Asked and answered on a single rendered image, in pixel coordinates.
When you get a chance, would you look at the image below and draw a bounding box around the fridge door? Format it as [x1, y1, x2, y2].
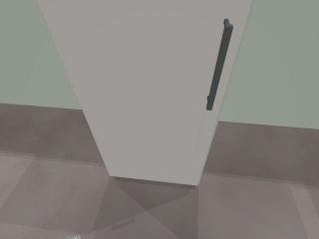
[37, 0, 252, 186]

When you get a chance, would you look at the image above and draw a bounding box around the handle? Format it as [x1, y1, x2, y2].
[206, 19, 233, 111]

